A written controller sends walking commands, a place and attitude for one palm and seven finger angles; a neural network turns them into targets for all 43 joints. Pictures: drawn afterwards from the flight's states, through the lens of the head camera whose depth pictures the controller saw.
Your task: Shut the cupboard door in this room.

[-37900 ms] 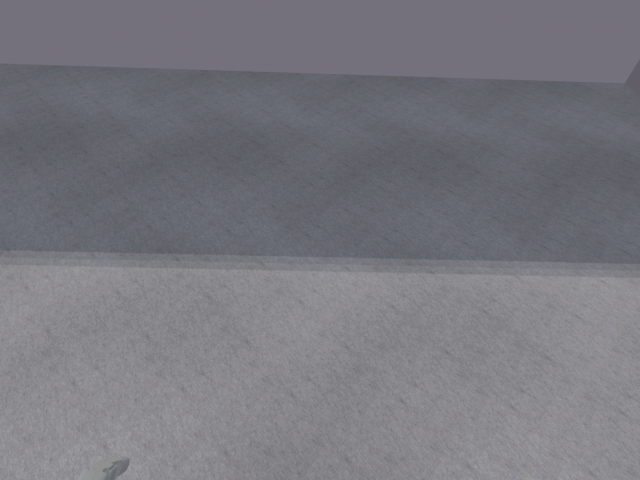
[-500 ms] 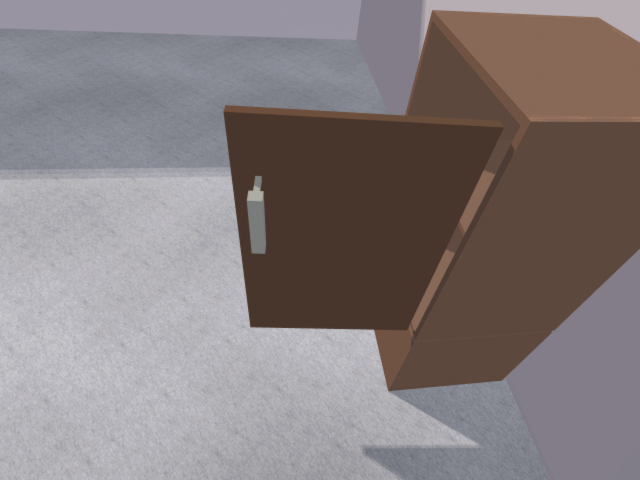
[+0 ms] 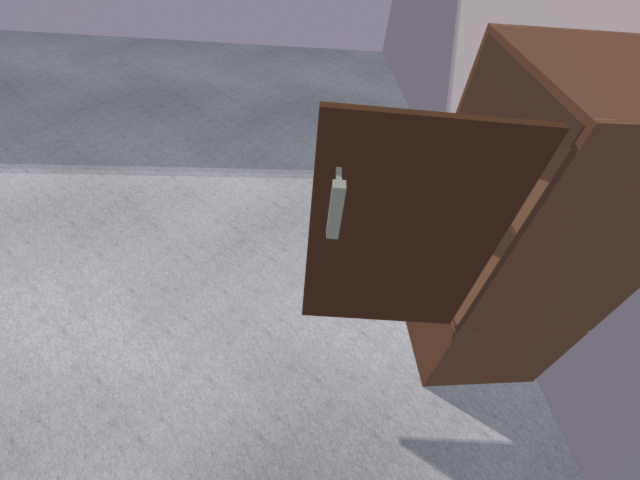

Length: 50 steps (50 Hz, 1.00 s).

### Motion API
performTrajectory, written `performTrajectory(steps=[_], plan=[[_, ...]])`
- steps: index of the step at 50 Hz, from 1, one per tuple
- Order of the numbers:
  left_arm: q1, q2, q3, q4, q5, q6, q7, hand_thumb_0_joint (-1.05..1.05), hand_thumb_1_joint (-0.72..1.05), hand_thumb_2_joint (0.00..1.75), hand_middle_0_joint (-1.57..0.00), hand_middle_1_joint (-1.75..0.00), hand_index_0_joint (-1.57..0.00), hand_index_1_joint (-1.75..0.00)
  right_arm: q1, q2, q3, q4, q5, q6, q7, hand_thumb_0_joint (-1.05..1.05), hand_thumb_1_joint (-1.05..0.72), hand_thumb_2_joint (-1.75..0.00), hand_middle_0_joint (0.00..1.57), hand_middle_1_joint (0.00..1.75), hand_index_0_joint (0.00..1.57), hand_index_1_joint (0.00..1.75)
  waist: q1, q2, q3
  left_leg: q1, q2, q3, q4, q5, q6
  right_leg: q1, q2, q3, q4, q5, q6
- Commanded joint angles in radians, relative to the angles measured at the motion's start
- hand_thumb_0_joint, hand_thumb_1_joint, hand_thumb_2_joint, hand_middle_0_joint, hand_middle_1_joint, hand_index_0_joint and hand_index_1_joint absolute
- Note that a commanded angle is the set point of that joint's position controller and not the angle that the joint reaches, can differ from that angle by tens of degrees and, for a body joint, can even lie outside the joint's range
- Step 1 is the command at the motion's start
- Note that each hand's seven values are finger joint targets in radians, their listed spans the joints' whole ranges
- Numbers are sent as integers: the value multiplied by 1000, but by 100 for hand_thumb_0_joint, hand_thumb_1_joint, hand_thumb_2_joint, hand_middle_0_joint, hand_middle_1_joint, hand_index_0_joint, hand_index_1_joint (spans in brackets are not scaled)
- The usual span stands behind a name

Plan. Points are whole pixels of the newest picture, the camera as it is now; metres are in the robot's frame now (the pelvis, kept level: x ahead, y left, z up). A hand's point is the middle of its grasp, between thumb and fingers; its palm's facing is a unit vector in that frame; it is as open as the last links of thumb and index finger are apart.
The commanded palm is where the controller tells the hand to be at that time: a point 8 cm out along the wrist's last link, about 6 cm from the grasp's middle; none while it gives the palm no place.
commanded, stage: come to a stop and stand still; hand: left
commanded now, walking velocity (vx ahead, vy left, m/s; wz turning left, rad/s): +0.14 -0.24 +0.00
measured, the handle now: (335, 203) +0.57 +0.01 +0.02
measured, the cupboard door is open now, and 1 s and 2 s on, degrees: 84 84 84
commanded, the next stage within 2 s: look again from close up in 0.50 s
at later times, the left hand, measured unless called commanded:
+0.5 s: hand out of the picture +0.06 +0.24 -0.17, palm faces -0.03 -0.99 -0.17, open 7.4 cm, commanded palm none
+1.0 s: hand out of the picture +0.06 +0.15 -0.18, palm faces +0.05 -0.98 -0.20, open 7.2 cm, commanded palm none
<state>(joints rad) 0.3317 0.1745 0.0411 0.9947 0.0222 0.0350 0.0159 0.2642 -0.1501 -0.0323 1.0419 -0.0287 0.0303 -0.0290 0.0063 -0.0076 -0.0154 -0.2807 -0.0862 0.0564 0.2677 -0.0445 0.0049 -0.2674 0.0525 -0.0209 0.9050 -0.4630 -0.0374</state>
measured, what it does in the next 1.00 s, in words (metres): steps on the spot: right foot, then left foot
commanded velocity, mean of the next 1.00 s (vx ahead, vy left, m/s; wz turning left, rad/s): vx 0.04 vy -0.08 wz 0.00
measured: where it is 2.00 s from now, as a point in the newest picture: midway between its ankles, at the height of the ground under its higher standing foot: outside the picture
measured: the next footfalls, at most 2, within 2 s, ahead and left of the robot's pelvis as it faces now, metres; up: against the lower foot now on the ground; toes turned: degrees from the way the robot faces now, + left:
right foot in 0.08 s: -0.02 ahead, -0.08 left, +0.00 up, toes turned -5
left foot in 0.26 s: +0.04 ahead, +0.10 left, +0.00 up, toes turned +4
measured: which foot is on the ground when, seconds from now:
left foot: down 0.00-0.06, up 0.08-0.24, down 0.26-1.00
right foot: up 0.00-0.06, down 0.08-0.24, up 0.26-0.68, down 0.70-1.00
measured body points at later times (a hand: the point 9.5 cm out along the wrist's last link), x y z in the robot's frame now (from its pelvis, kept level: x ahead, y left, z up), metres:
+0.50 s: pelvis -0.03 +0.05 +0.00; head +0.00 +0.07 +0.45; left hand +0.06 +0.29 -0.16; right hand -0.10 -0.16 -0.15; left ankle +0.00 +0.16 -0.75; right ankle -0.03 -0.11 -0.64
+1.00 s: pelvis +0.00 -0.03 -0.01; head +0.01 -0.03 +0.44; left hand +0.05 +0.20 -0.16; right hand +0.03 -0.26 -0.16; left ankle +0.00 +0.10 -0.75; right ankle +0.00 -0.12 -0.75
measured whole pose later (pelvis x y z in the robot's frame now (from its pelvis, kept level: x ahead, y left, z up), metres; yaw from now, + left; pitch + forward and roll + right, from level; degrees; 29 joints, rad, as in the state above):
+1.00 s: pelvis +0.00 -0.03 -0.01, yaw +0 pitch -1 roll +0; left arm 0.21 0.17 0.02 1.04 0.00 0.00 0.03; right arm 0.25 -0.16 -0.01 1.08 -0.02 -0.01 -0.03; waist 0.00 0.00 0.02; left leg -0.21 0.04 0.05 0.46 -0.24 -0.02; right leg -0.20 0.01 -0.06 0.48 -0.26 -0.04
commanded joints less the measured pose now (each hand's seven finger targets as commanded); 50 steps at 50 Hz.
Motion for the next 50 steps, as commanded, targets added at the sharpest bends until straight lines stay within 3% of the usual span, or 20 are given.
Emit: performTrajectory(steps=[1, 2, 3, 4, 5, 6, 8, 11, 12, 13, 15, 19, 22, 31, 33, 35, 36, 39, 46, 50], plan=[[501, 123, 73, 89, -9, 32, 2, 0, 90, 90, -20, -30, -20, -30, -128, -196, -70, -106, -6, 5, -26, 0, -90, -90, 20, 30, 20, 30, 136, 159, 124, -122, 120, -89, -215, -296, -282, 328, 73, -199, -589, -127, -31], [572, 133, 87, 107, -3, 34, 7, 0, 90, 90, -20, -30, -20, -30, -153, -194, -85, -108, 12, 25, -26, 0, -90, -90, 20, 30, 20, 30, 175, -84, 145, -159, -24, 91, 191, -300, -339, 354, -33, -117, -855, -9, -113], [254, 132, 48, 15, 17, 36, 33, 0, 90, 90, -20, -30, -20, -30, 6, -98, -86, -79, 37, 35, -32, 0, -90, -90, 20, 30, 20, 30, 6, -508, 162, -135, -29, -36, 1012, -563, -175, -10, -295, 227, -802, 131, -224], [-170, 94, 15, -139, 33, 4, 50, 0, 90, 90, -20, -30, -20, -30, 160, -161, -94, -101, 21, 47, -20, 0, -90, -90, 20, 30, 20, 30, -189, -257, 190, -134, 38, -186, 1299, -508, -53, -304, -354, 193, -747, 212, -231], [-400, 162, 40, -228, 26, -16, 52, 0, 90, 90, -20, -30, -20, -30, 277, -128, -88, -75, 18, 57, -7, 0, -90, -90, 20, 30, 20, 30, -283, -197, 139, 1, 89, -226, 1382, -472, 79, -450, -444, 255, -804, 97, -257], [-466, 198, 40, -246, 20, -45, 45, 0, 90, 90, -20, -30, -20, -30, 297, -109, -68, -71, 10, 40, 15, 0, -90, -90, 20, 30, 20, 30, -316, -71, 101, 110, 142, -170, 1223, -449, 47, -469, -394, 212, -783, -20, -204], [-163, 124, 33, -141, 29, -52, 26, 0, 90, 90, -20, -30, -20, -30, 115, -121, -56, -110, 9, -1, 22, 0, -90, -90, 20, 30, 20, 30, -109, -55, 176, -11, 167, -76, 656, -443, 29, -226, -277, 168, -636, 26, -175], [6, 117, 24, -40, 13, -19, -9, 0, 90, 90, -20, -30, -20, -30, 208, -95, -28, -55, -7, -44, 1, 0, -90, -90, 20, 30, 20, 30, -67, 182, 183, 126, 102, 20, 158, -334, 12, -153, -128, 25, -196, -21, -113], [57, 64, 12, -45, 15, -14, -24, 0, 90, 90, -20, -30, -20, -30, 267, -153, -35, -43, -11, -52, -12, 0, -90, -90, 20, 30, 20, 30, -74, 395, 168, 155, 289, -348, 84, -427, 56, -334, -36, -29, 72, -118, -46], [48, 75, 15, -86, 18, -5, -28, 0, 90, 90, -20, -30, -20, -30, 293, -225, -39, -65, -12, -54, -23, 0, -90, -90, 20, 30, 20, 30, -72, 376, 136, 69, 492, -753, -82, -597, 140, -435, -10, 68, 301, -126, -25], [-39, 129, 34, -129, 23, -4, -37, 0, 90, 90, -20, -30, -20, -30, 155, -266, -41, -120, -16, -51, -22, 0, -90, -90, 20, 30, 20, 30, -11, 98, 112, -115, 541, -844, -194, -855, 201, -410, -85, 156, 425, 58, -26], [-15, 88, 25, -79, 16, -5, -42, 0, 90, 90, -20, -30, -20, -30, 94, -183, -24, -91, -10, -80, -27, 0, -90, -90, 20, 30, 20, 30, 22, 76, 106, -100, 372, -422, -86, -425, 157, -363, -94, 111, 397, 226, 12], [-61, 58, 15, -80, 15, -1, -43, 0, 90, 90, -20, -30, -20, -30, 173, -144, -17, -48, -7, -86, -28, 0, -90, -90, 20, 30, 20, 30, -9, 113, 65, 12, 335, -286, -34, -146, 150, -377, -91, 74, 328, 238, 34], [-152, 16, -2, -101, -14, -31, -23, 0, 90, 90, -20, -30, -20, -30, 196, -152, -23, -38, -12, -53, -6, 0, -90, -90, 20, 30, 20, 30, -41, 223, 14, 3, 300, -210, 73, 0, 126, -36, -57, -57, -307, 136, 55], [-40, 65, 10, -54, -15, -48, -13, 0, 90, 90, -20, -30, -20, -30, 187, -125, -22, -37, 1, -48, 1, 0, -90, -90, 20, 30, 20, 30, 7, 72, -37, -87, 227, -151, 192, -158, 55, 200, -87, -3, -521, 271, 52], [-15, 181, 16, -38, -10, -57, 8, 0, 90, 90, -20, -30, -20, -30, 167, -21, 3, -61, 13, -35, 4, 0, -90, -90, 20, 30, 20, 30, 6, -236, -35, -229, 118, -26, 415, -515, -15, 209, -404, 313, -645, 306, -64], [-38, 178, 12, -45, -7, -52, 5, 0, 90, 90, -20, -30, -20, -30, 146, -39, -4, -65, 10, -28, 4, 0, -90, -90, 20, 30, 20, 30, 9, -148, -2, -173, 126, -43, 494, -534, -8, 87, -414, 299, -669, 250, -116], [-130, 103, 0, -39, -9, -64, 10, 0, 90, 90, -20, -30, -20, -30, 147, -41, -1, -16, 8, -19, 9, 0, -90, -90, 20, 30, 20, 30, -35, -263, 55, -108, 140, -28, 504, -385, -15, 32, -275, 175, -640, 398, -106], [-75, 30, -22, -11, -22, -59, 9, 0, 90, 90, -20, -30, -20, -30, 96, -77, 13, 18, 7, -54, -2, 0, -90, -90, 20, 30, 20, 30, -8, 81, 55, 101, 235, -124, 83, 29, 23, -2, -132, 69, -502, 347, -3], [-48, 56, -23, 24, -15, -56, 9, 0, 90, 90, -20, -30, -20, -30, 33, -63, 23, 23, 12, -49, -6, 0, -90, -90, 20, 30, 20, 30, 4, 118, 87, 53, 211, -97, 62, -50, 18, 68, -143, 83, -547, 346, 1]])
